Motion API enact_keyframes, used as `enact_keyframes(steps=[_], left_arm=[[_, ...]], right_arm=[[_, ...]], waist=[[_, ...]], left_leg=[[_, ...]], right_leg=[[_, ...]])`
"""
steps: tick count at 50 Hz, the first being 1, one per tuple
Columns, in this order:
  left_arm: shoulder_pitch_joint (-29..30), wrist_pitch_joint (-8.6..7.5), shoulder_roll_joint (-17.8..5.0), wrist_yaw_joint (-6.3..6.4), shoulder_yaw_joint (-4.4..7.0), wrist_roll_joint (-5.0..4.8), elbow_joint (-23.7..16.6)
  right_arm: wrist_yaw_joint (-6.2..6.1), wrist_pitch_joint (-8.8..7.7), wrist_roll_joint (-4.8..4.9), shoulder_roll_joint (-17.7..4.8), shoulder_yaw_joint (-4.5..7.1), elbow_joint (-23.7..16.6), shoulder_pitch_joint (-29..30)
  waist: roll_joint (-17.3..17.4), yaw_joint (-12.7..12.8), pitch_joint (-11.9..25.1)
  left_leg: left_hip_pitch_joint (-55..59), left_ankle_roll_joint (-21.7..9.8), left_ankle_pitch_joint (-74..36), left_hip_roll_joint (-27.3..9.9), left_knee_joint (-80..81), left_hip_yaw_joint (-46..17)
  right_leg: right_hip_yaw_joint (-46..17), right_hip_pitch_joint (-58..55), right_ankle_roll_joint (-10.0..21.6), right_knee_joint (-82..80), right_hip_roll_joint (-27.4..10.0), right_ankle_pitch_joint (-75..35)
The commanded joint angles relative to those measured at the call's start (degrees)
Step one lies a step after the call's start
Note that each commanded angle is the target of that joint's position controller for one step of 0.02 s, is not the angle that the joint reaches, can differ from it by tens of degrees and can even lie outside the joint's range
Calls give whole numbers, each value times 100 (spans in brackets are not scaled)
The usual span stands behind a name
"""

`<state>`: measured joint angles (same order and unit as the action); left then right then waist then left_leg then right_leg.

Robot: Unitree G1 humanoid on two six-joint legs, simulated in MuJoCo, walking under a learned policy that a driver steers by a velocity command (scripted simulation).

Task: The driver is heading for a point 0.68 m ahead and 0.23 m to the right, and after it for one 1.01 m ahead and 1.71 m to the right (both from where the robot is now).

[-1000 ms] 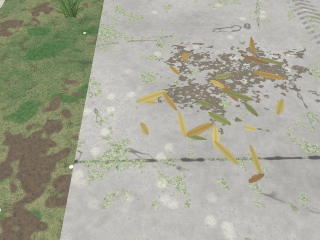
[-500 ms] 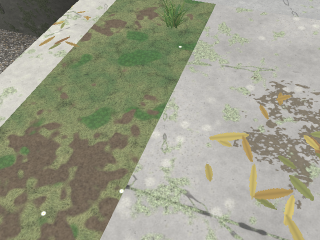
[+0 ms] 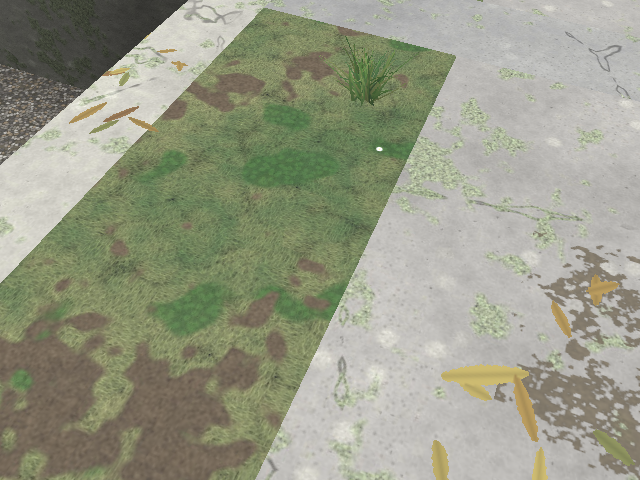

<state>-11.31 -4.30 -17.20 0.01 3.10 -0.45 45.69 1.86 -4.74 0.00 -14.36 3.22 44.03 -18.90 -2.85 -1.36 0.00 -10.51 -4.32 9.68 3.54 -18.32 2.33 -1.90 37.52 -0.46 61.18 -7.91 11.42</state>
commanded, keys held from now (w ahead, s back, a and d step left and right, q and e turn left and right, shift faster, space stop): w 0.08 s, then w+e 0.28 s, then e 0.64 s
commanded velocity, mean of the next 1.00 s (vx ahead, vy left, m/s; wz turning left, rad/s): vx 0.29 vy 0.00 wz -0.39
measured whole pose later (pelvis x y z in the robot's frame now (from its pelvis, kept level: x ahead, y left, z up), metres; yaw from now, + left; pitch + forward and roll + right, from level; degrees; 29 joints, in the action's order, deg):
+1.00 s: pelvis +0.40 -0.07 -0.01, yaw -29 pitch +2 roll +0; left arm -12.3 3.7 -19.5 2.0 4.9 -1.2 37.2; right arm -1.7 -0.7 -1.3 -14.1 2.6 39.5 -6.2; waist -2.4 0.0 -2.6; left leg -20.1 -1.4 7.2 -0.2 -25.3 1.1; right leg -4.3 30.2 -4.9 66.1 1.4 25.8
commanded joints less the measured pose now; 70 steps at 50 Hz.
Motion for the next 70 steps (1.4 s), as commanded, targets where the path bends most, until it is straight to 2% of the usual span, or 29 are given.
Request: enact_keyframes(steps=[1, 6, 11, 13, 15, 16, 17, 18, 19, 21, 26, 30, 35, 39, 40, 41, 42, 43, 45, 49, 57, 60, 61, 62, 63, 64, 66, 67, 70], left_arm=[[-17, 1, -201, 15, 51, 46, -318], [842, -78, -63, -138, -36, -38, -536], [1295, -78, -163, -322, -37, -84, -862], [1071, -76, -271, -364, 9, -59, -894], [-151, -52, -604, -325, 227, -28, -594], [-1078, -27, -1056, -257, 394, -29, -436], [-1310, -45, -1610, -260, 498, -43, -422], [-1472, -49, -1079, -257, 365, -92, -438], [-1101, -54, -899, -225, 302, -21, -539], [-332, -23, -680, -191, 232, 27, -789], [-180, 24, -815, -62, 279, 53, -875], [-329, 236, -858, 108, 308, -78, -824], [-465, 457, -849, 236, 328, -58, -847], [-53, 503, -728, 257, 297, -71, -1083], [-106, 484, -463, 240, 214, -4, -1199], [-884, 458, -157, 220, 142, 70, -1134], [-1203, 453, -559, 195, 199, 6, -1159], [-1029, 501, -991, 198, 330, -21, -1034], [-606, 710, -1005, 237, 396, -66, -1000], [-457, 784, -491, 203, 269, -87, -1190], [-114, 749, -506, 27, 228, -37, -1462], [-541, 752, -454, -42, 265, 3, -1320], [-729, 745, -541, -30, 302, 38, -1243], [-786, 732, -997, 41, 405, 53, -1299], [-594, 689, -1499, 50, 475, 170, -1460], [-631, 559, -1203, 39, 396, 303, -1466], [25, 405, -845, 34, 270, 204, -1439], [244, 372, -645, 48, 194, 110, -1444], [302, 338, -340, 91, 53, 146, -1370]], right_arm=[[-93, -127, 11, -754, 176, -273, 198], [-177, -66, 42, -989, 214, -27, -135], [-215, 3, 70, -1059, 266, 262, -303], [-245, 57, 73, -1148, 295, 259, -140], [-300, 148, 47, -1164, 281, 188, 25], [-357, 144, -48, -1024, 200, 45, -69], [-256, -9, -152, -255, -59, -148, -718], [-171, -207, -11, -694, 10, -82, -395], [-124, -322, 170, -966, 76, -281, 161], [-210, -346, -4, -949, 85, -381, 637], [-349, 23, -112, -645, 70, -475, 444], [-355, 116, -91, -553, 28, -594, 1045], [-250, 100, -32, -655, 55, -787, 1752], [-229, -47, -39, -835, 173, -698, 1293], [-279, -59, -131, -1116, 240, -705, 1052], [-340, 25, -221, -1347, 264, -796, 1091], [-324, 131, -194, -1213, 276, -650, 696], [-320, 161, -99, -924, 211, -765, 855], [-329, 265, -87, -668, 114, -881, 1273], [-395, 388, -148, -799, 148, -809, 1435], [-371, 480, -24, -1177, 305, -656, 1365], [-349, 509, 137, -1175, 302, -547, 1397], [-332, 522, 173, -1009, 263, -407, 1143], [-273, 521, 13, -610, 152, -420, 966], [-303, 480, -102, -635, 151, -734, 1334], [-352, 481, -76, -928, 248, -748, 1698], [-384, 567, 21, -894, 304, -456, 1311], [-403, 609, -36, -914, 316, -341, 1166], [-368, 600, 0, -747, 275, -231, 990]], waist=[[605, 189, -69], [641, -168, -297], [621, -266, -446], [710, -89, -233], [632, 529, 556], [97, 839, 1175], [-1420, 404, 1775], [-976, 693, 2192], [-702, 709, 1319], [338, 340, 540], [50, -77, 534], [-187, 111, 723], [-370, 334, 611], [-508, -41, 550], [-56, -28, 929], [1314, 410, 1169], [2020, 356, 1519], [1319, 243, 1201], [767, 228, 702], [1177, 217, 420], [1312, 35, 671], [1170, 312, 658], [911, 343, 582], [-465, 165, 496], [-1561, 255, 272], [-974, 533, 398], [-558, 131, 302], [-587, 67, 300], [-487, -32, 445]], left_leg=[[99, -1021, -1571, -1484, 1013, -985], [460, -801, -1010, -1502, 1071, -609], [1434, -595, -1314, -1922, 686, -391], [1611, -430, -2587, -1916, 186, -183], [1351, -152, -4312, -1538, -1477, 274], [144, 95, -3154, -1274, -3183, 473], [-2450, 521, 1211, -63, -5326, 164], [-3186, 436, 2122, -99, -6012, -868], [-3571, 349, 1775, -343, -6107, -897], [-3052, 396, 1234, -731, -5396, -740], [-2237, 760, 757, -629, -4110, -576], [-1976, 872, -396, -323, -2826, -590], [-1947, 834, -435, -111, -1752, -834], [-881, 514, -992, -209, -333, -843], [177, 188, -2112, -1058, -369, -1402], [1378, -605, -4490, -2291, -677, -2581], [1582, -1333, -3902, -3097, -448, -3833], [1274, -1241, -3026, -2753, -382, -3425], [492, -818, -1926, -2063, -264, -2203], [-154, -815, -1321, -1567, 164, -1113], [59, -903, -1092, -2075, 108, -678], [-180, -563, -914, -1979, -404, -458], [-571, -201, -467, -1755, -819, -220], [-1647, 422, 899, -1164, -2177, 435], [-2800, 736, 2638, -436, -3219, 335], [-2667, 707, 2629, -586, -4167, -304], [-2550, 655, 1771, -676, -4466, -495], [-2479, 721, 1419, -689, -4494, -489], [-1930, 869, 889, -659, -4277, -447]], right_leg=[[-110, 334, -85, -707, -114, -867], [105, 161, 26, -2288, 152, -1836], [61, 410, 388, -2753, 302, -1087], [287, -96, 579, -2831, 522, -593], [691, -1893, 837, -3038, 1058, -639], [-367, -3571, 1154, -2991, 415, -993], [-3537, -5639, 2280, -3628, -948, 19], [-4500, -6038, 2287, -4340, -1102, 711], [-3662, -5401, 2007, -4342, -971, -72], [-2270, -3725, 1745, -4231, -570, -2535], [-1242, -2444, 1682, -4318, -91, -4563], [-1121, -2353, 1269, -4072, 224, -3853], [-1884, -2760, 1103, -3713, 136, -2625], [-2377, -2747, 821, -3049, 427, -1769], [-2077, -2234, 580, -2267, 757, -842], [-1270, -1064, 213, -1058, 1597, 2405], [-833, -342, -39, 59, 1501, 3190], [-838, -174, -232, 737, 1199, 2691], [-622, -146, -429, 1134, 969, 1931], [-56, -557, -514, 519, 842, 1258], [316, -1510, -207, -1482, 544, 1025], [550, -2393, 172, -3013, 785, 291], [391, -2907, 361, -3617, 843, -124], [-1210, -3563, 768, -4166, -288, -1181], [-2609, -3233, 1792, -4340, -1498, -1981], [-2442, -2866, 1942, -4450, -1399, -1613], [-1547, -2732, 1334, -4376, -711, -1075], [-1318, -2729, 1198, -4333, -581, -1330], [-876, -2730, 1182, -4234, -318, -2046]])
